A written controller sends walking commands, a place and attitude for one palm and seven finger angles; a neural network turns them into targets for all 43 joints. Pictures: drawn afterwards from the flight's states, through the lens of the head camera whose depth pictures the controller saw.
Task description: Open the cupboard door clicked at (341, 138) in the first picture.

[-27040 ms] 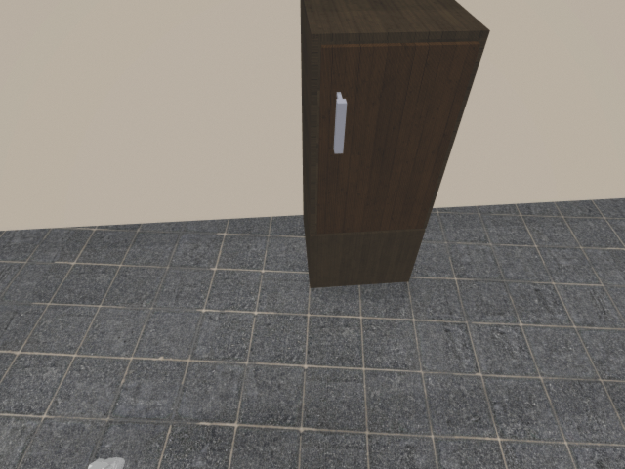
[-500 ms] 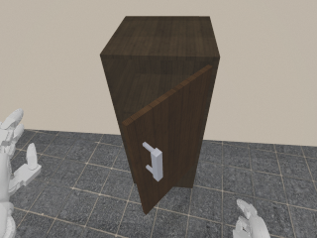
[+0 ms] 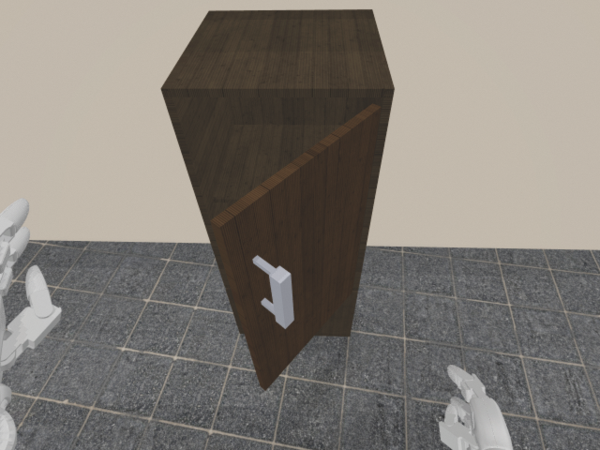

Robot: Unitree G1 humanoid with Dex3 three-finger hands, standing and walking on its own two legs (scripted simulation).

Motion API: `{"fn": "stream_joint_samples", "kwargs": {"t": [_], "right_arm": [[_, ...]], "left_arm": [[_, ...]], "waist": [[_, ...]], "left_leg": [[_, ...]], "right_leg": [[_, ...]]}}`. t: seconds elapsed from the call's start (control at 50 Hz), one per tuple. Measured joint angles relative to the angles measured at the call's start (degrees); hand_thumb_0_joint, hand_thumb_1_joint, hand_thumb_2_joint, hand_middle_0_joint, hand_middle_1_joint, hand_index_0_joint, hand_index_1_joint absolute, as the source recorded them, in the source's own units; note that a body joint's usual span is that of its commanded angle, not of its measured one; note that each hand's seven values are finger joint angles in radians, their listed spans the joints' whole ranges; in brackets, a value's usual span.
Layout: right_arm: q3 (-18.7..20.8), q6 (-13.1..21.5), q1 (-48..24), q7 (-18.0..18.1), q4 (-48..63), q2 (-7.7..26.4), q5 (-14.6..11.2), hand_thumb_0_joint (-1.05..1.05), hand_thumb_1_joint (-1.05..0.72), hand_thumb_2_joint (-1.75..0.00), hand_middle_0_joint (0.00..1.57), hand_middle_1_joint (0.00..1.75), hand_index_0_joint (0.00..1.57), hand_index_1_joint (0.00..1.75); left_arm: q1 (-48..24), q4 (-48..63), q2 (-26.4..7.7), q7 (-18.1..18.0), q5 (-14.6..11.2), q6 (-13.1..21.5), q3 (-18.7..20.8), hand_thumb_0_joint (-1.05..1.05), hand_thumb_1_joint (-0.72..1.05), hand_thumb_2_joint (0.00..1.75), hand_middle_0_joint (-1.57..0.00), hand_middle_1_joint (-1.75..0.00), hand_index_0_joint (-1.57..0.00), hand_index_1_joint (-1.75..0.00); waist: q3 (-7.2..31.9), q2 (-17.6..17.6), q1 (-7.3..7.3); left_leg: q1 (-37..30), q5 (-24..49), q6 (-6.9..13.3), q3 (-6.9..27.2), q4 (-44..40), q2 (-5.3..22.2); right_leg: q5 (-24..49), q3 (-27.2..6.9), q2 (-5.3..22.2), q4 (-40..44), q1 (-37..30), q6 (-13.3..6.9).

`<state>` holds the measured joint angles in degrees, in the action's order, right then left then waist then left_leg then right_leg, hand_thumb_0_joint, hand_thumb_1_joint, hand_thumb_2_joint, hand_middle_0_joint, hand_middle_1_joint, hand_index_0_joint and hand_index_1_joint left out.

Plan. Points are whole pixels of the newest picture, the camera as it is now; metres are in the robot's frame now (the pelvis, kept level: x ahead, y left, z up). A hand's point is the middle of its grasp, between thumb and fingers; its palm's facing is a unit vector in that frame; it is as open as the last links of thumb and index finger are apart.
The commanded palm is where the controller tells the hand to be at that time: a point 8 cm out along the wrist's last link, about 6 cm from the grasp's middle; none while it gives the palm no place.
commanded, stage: step back with the hand held close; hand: left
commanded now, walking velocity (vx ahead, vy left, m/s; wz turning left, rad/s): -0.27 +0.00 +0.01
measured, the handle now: (273, 292) +0.35 +0.08 -0.02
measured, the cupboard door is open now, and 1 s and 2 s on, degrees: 51 51 51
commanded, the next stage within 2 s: stop stepping back and stand still in 1.12 s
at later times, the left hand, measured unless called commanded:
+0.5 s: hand (3, 392) +0.13 +0.27 +0.15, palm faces +0.47 -0.74 -0.48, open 7.4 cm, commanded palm +0.07 +0.31 +0.17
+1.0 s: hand out of the picture +0.07 +0.27 +0.15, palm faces +0.36 -0.77 -0.52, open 7.4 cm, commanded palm -0.01 +0.32 +0.17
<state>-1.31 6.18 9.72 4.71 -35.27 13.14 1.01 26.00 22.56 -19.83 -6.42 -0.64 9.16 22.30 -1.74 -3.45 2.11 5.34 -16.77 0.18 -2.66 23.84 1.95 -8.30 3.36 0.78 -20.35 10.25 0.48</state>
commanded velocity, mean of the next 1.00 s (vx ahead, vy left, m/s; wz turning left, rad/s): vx -0.32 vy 0.00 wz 0.00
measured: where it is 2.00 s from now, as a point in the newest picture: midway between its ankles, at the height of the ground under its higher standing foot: outside the picture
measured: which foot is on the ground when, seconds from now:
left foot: down 0.00-0.82, up 0.84-0.94, down 0.96-1.00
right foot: down 0.00-0.62, up 0.64-0.72, down 0.74-0.98, up 1.00-1.00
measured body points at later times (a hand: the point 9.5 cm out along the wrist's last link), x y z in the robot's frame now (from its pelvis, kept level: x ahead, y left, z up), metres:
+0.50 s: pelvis -0.07 +0.01 -0.02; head -0.06 +0.02 +0.43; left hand +0.10 +0.31 +0.18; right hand +0.10 -0.23 -0.09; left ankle -0.04 +0.11 -0.74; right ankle +0.03 -0.13 -0.74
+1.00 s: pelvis -0.14 +0.02 -0.02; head -0.10 +0.04 +0.43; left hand +0.05 +0.31 +0.18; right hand +0.05 -0.23 -0.08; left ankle -0.12 +0.12 -0.75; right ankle -0.07 -0.11 -0.74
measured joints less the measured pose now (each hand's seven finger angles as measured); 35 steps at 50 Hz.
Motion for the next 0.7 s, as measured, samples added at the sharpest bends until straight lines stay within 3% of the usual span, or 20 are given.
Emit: {"fn": "stream_joint_samples", "kwargs": {"t": [0.16,0.28,0.44,0.62,0.7], "right_arm": [[1.79,-3.14,-0.82,0.51,2.93,0.52,-0.37,0.01,-0.91,-0.90,0.20,0.30,0.20,0.30],[2.20,-4.21,-0.22,0.75,3.74,0.09,-0.76,0.01,-0.91,-0.90,0.20,0.30,0.20,0.30],[1.62,-3.03,2.28,1.12,4.50,-0.65,0.13,0.01,-0.91,-0.90,0.20,0.30,0.20,0.30],[1.68,-2.01,4.09,1.91,2.18,-1.31,1.33,0.01,-0.91,-0.90,0.21,0.30,0.20,0.30],[2.11,-0.75,6.17,2.31,1.11,-2.48,1.83,0.01,-0.91,-0.90,0.21,0.30,0.20,0.30]], "left_arm": [[4.56,4.11,-2.97,0.28,-0.16,0.97,0.07,0.02,0.89,0.90,-0.21,-0.30,-0.21,-0.30],[5.32,5.03,-4.22,-0.45,-0.03,1.27,1.54,0.02,0.89,0.90,-0.22,-0.30,-0.21,-0.30],[4.32,6.17,-2.15,-2.42,1.91,2.49,2.00,0.02,0.89,0.90,-0.21,-0.30,-0.21,-0.30],[3.51,8.04,-0.53,-4.97,2.48,3.91,1.82,0.02,0.89,0.90,-0.21,-0.30,-0.21,-0.30],[2.52,6.88,-1.67,-5.20,3.27,4.17,2.23,0.02,0.89,0.90,-0.21,-0.30,-0.21,-0.30]], "waist": [[-0.08,1.38,-2.00],[-0.35,2.92,-1.93],[-0.64,4.22,-1.58],[-0.33,4.78,-2.67],[0.02,3.79,-4.53]], "left_leg": [[4.30,0.88,0.92,-1.51,1.51,-1.68],[6.63,1.37,1.53,-2.14,3.60,-2.34],[10.96,1.07,2.02,-1.40,8.80,-2.47],[15.92,0.50,1.99,-0.22,14.47,-1.77],[16.21,1.28,1.83,2.48,13.82,-1.63]], "right_leg": [[0.43,-1.75,1.64,-3.28,5.56,0.97],[1.24,-2.53,2.32,-5.19,7.97,1.33],[1.57,-1.94,2.72,-8.66,11.15,1.19],[0.66,-1.54,1.76,-11.84,14.65,0.52],[-5.42,-3.20,-1.88,-19.58,13.26,0.36]]}}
